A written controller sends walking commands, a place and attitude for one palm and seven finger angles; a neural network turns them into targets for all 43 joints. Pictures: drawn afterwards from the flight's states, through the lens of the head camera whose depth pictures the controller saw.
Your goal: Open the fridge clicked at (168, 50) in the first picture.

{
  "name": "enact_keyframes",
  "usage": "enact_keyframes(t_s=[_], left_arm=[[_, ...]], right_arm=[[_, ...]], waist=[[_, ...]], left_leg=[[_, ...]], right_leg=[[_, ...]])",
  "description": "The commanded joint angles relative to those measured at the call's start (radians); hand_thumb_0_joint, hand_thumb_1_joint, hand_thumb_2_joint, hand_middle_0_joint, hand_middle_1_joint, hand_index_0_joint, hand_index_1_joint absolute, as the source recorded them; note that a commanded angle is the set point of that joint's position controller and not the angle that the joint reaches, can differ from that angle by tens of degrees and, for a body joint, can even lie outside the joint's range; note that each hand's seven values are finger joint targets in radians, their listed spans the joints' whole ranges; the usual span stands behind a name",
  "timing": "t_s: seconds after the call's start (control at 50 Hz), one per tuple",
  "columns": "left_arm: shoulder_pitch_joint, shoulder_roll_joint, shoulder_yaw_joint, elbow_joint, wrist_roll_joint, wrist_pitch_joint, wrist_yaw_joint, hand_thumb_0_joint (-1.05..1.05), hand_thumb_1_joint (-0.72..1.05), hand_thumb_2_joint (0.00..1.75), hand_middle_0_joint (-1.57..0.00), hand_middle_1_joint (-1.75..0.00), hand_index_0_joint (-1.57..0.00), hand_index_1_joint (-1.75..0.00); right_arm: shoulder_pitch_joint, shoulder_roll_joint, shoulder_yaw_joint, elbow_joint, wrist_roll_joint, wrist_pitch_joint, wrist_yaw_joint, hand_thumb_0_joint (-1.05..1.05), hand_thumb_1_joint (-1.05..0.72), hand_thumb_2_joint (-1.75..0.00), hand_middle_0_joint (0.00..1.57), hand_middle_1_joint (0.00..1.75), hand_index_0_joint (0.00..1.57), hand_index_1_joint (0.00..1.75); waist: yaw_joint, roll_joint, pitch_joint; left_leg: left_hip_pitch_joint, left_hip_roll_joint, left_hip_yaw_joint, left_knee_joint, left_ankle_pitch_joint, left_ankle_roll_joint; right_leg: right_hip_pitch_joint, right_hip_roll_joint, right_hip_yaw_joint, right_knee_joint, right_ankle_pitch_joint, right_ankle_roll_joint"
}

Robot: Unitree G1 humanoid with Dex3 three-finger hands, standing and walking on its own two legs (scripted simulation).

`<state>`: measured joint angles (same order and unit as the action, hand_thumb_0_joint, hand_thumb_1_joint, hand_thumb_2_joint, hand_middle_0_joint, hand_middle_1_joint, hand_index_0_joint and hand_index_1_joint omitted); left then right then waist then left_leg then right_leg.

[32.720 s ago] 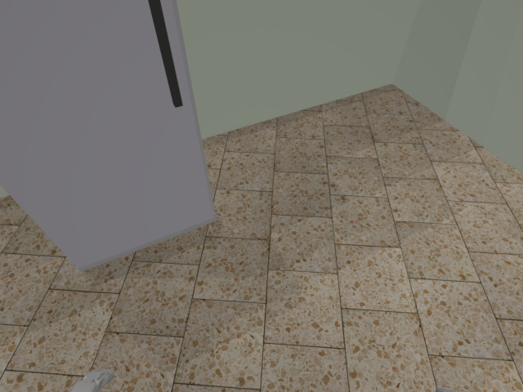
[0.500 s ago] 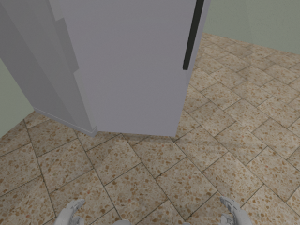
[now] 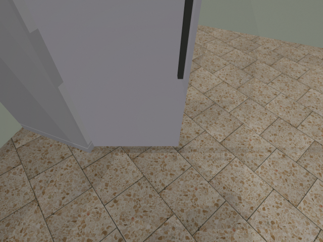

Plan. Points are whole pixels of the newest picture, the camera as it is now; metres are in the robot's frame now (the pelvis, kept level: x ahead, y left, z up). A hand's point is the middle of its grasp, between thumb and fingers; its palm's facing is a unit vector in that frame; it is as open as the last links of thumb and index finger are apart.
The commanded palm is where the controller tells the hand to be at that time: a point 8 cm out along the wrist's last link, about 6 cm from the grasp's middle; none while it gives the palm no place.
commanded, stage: let the arm hang, fingers relaxed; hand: right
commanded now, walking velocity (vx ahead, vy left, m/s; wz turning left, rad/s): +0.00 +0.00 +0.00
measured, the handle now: (186, 13) +0.76 -0.03 +0.20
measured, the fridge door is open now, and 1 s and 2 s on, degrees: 69 69 69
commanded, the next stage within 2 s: look to check the result in 0.38 s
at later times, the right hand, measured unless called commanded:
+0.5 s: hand out of the picture +0.06 -0.20 -0.17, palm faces -0.02 +0.97 -0.24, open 7.4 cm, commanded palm none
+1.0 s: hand out of the picture +0.04 -0.19 -0.17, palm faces -0.01 +0.97 -0.23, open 7.4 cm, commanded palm none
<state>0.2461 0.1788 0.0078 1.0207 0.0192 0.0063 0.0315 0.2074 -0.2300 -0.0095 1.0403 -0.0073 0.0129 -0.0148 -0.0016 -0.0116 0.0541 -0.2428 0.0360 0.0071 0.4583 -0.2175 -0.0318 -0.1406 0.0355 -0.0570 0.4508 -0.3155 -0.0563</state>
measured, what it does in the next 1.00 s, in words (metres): stands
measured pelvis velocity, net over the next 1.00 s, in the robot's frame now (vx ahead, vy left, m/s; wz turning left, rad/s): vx -0.01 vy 0.01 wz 0.00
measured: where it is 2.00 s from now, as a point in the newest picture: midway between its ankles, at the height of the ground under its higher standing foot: outside the picture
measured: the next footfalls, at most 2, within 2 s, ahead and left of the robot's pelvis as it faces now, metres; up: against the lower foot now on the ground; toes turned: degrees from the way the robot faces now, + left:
none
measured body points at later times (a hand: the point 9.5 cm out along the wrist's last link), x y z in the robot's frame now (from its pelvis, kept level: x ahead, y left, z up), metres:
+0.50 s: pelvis +0.00 +0.00 +0.01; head +0.02 +0.00 +0.45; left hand +0.02 +0.26 -0.15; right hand +0.06 -0.25 -0.15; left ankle +0.01 +0.14 -0.74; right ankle -0.05 -0.08 -0.74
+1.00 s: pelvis -0.01 +0.01 +0.01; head +0.01 +0.01 +0.46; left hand +0.02 +0.27 -0.14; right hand +0.04 -0.24 -0.15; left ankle +0.01 +0.14 -0.74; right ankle -0.05 -0.08 -0.74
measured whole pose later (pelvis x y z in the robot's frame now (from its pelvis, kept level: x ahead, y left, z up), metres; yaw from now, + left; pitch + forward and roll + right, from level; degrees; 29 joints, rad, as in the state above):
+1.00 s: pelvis -0.01 +0.01 +0.01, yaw +0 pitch -1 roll +0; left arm 0.20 0.22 0.01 1.12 0.02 0.00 0.03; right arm 0.15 -0.23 -0.01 1.15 -0.01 -0.01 -0.01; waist 0.01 0.00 0.05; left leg -0.18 0.02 0.01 0.36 -0.16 -0.01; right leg -0.07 0.02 -0.05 0.35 -0.25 -0.04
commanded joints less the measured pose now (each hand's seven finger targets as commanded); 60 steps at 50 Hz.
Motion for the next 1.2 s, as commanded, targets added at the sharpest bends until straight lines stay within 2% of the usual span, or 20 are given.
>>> enact_keyframes(t_s=[0.0,0.18,0.24,0.46,0.56,0.64,0.76,0.84,1.0,1.18], left_arm=[[0.034,0.15,0.028,-0.011,-0.001,-0.022,0.004,0.0,0.9,0.9,-0.2,-0.3,-0.2,-0.3],[-0.007,0.173,0.029,0.022,0.0,-0.028,0.004,0.0,0.9,0.9,-0.2,-0.3,-0.2,-0.3],[-0.02,0.18,0.028,0.029,0.001,-0.025,0.004,0.0,0.9,0.9,-0.2,-0.3,-0.2,-0.3],[-0.016,0.191,0.027,0.053,-0.002,-0.025,0.004,0.0,0.9,0.9,-0.2,-0.3,-0.2,-0.3],[-0.006,0.191,0.025,0.063,-0.003,-0.025,0.006,0.0,0.9,0.9,-0.2,-0.3,-0.2,-0.3],[-0.003,0.185,0.023,0.072,-0.002,-0.024,0.006,0.0,0.9,0.9,-0.2,-0.3,-0.2,-0.3],[-0.004,0.192,0.026,0.071,-0.004,-0.023,0.005,0.0,0.9,0.9,-0.2,-0.3,-0.2,-0.3],[-0.01,0.192,0.024,0.075,-0.001,-0.023,0.005,0.0,0.9,0.9,-0.2,-0.3,-0.2,-0.3],[-0.022,0.203,0.027,0.069,-0.001,-0.026,0.005,0.0,0.9,0.9,-0.2,-0.3,-0.2,-0.3],[-0.037,0.216,0.027,0.067,0.0,-0.023,0.001,0.0,0.9,0.9,-0.2,-0.3,-0.2,-0.3]], right_arm=[[-0.014,-0.123,-0.019,-0.03,-0.005,-0.023,-0.01,0.0,-0.9,-0.9,0.2,0.3,0.2,0.3],[-0.048,-0.135,-0.021,-0.001,-0.004,-0.033,-0.011,0.0,-0.9,-0.9,0.2,0.3,0.2,0.3],[-0.063,-0.137,-0.021,0.005,-0.003,-0.03,-0.009,0.0,-0.9,-0.9,0.2,0.3,0.2,0.3],[-0.059,-0.144,-0.02,0.029,-0.003,-0.032,-0.007,0.0,-0.9,-0.9,0.2,0.3,0.2,0.3],[-0.053,-0.148,-0.02,0.039,-0.002,-0.033,-0.008,0.0,-0.9,-0.9,0.2,0.3,0.2,0.3],[-0.053,-0.144,-0.018,0.051,-0.002,-0.031,-0.007,0.0,-0.9,-0.9,0.2,0.3,0.2,0.3],[-0.049,-0.153,-0.018,0.055,-0.002,-0.035,-0.008,0.0,-0.9,-0.9,0.2,0.3,0.2,0.3],[-0.058,-0.15,-0.019,0.058,-0.002,-0.034,-0.007,0.0,-0.9,-0.9,0.2,0.3,0.2,0.3],[-0.07,-0.159,-0.023,0.055,-0.002,-0.039,-0.007,0.0,-0.9,-0.9,0.2,0.3,0.2,0.3],[-0.083,-0.171,-0.023,0.053,-0.003,-0.038,-0.004,0.0,-0.9,-0.9,0.2,0.3,0.2,0.3]], waist=[[0.006,0.012,-0.036],[0.008,-0.012,-0.059],[0.008,-0.015,-0.021],[0.009,0.017,-0.045],[0.009,0.0,-0.061],[0.01,0.004,-0.032],[0.011,0.02,-0.042],[0.012,-0.01,-0.021],[0.013,0.007,-0.048],[0.012,0.002,-0.02]], left_leg=[[0.085,0.059,-0.044,-0.044,0.193,0.06],[0.106,0.068,-0.048,-0.051,0.282,0.062],[0.095,0.065,-0.052,-0.068,0.24,0.06],[0.112,0.071,-0.055,-0.097,0.222,0.062],[0.125,0.073,-0.058,-0.101,0.234,0.066],[0.116,0.074,-0.056,-0.11,0.203,0.064],[0.114,0.077,-0.062,-0.122,0.207,0.066],[0.108,0.075,-0.066,-0.128,0.185,0.066],[0.125,0.079,-0.065,-0.126,0.229,0.067],[0.11,0.079,-0.069,-0.149,0.168,0.066]], right_leg=[[-0.026,-0.141,0.111,-0.125,0.298,0.008],[0.032,-0.144,0.096,-0.128,0.403,0.019],[0.016,-0.144,0.098,-0.147,0.357,0.021],[0.03,-0.146,0.095,-0.159,0.292,0.016],[0.038,-0.146,0.096,-0.157,0.304,0.016],[0.018,-0.149,0.098,-0.172,0.266,0.016],[0.028,-0.146,0.099,-0.164,0.248,0.015],[0.011,-0.148,0.103,-0.18,0.231,0.018],[0.024,-0.153,0.103,-0.177,0.266,0.02],[0.008,-0.151,0.105,-0.189,0.208,0.022]])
